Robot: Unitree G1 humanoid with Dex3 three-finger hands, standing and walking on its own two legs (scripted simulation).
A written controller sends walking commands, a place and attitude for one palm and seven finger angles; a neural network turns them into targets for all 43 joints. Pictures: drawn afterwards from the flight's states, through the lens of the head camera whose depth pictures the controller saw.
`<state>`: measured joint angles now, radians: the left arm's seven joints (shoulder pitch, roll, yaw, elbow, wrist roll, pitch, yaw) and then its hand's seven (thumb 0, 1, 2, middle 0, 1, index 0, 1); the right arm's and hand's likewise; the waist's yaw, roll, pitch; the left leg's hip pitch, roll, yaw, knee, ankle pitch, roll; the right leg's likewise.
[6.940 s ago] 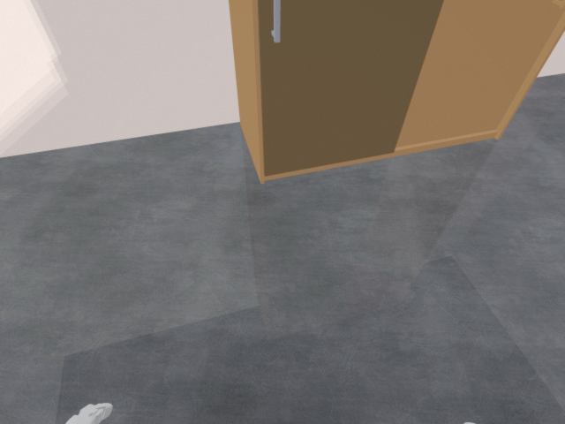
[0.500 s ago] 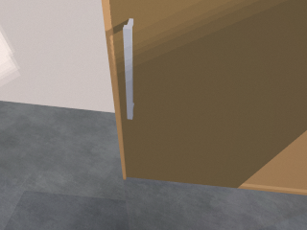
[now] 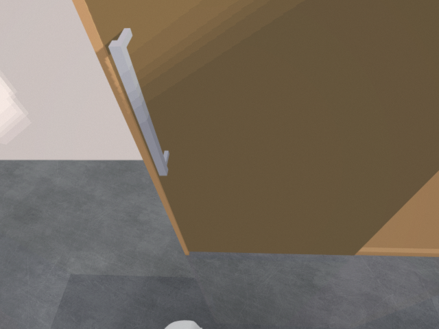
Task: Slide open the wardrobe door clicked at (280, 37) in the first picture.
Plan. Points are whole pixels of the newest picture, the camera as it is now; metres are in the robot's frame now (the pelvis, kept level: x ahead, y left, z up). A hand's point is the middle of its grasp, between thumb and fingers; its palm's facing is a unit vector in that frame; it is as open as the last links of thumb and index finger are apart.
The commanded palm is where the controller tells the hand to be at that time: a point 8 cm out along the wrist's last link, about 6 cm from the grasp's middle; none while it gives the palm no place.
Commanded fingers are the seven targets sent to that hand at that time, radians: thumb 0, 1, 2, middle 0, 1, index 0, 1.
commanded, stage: come to a stop and stand still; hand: left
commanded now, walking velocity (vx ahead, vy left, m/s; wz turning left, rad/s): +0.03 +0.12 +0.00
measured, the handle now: (148, 116) +0.47 +0.16 +0.13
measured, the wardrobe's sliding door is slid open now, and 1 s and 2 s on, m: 0.00 0.00 0.00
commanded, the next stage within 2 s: look again from close up in 0.96 s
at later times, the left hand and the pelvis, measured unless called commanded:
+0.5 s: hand out of the picture -0.03 +0.20 -0.16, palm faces +0.04 -0.98 -0.19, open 7.4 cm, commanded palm none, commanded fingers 0.00 0.90 0.90 -0.20 -0.30 -0.20 -0.30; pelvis -0.02 +0.02 +0.01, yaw +1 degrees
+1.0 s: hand out of the picture -0.04 +0.17 -0.17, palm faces +0.05 -0.98 -0.18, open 7.3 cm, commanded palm none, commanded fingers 0.00 0.90 0.90 -0.20 -0.30 -0.20 -0.30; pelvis -0.04 +0.01 +0.01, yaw +1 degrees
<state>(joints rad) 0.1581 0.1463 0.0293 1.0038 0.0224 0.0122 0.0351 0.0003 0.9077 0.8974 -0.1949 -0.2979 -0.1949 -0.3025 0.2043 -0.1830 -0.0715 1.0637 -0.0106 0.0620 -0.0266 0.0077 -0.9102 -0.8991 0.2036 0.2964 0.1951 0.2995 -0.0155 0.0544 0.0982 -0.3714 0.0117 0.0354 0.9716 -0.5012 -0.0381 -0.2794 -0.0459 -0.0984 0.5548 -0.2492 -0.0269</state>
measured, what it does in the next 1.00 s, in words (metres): steps on the spot: left foot, then right foot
